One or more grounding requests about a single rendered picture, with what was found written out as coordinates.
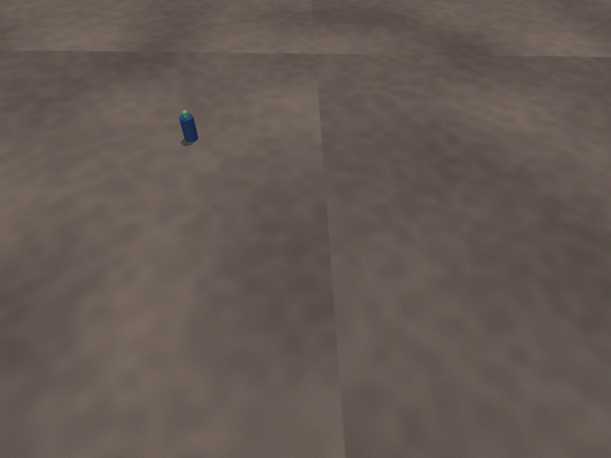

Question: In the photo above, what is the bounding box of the bottle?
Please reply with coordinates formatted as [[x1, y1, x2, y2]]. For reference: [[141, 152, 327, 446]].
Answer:
[[179, 110, 198, 142]]

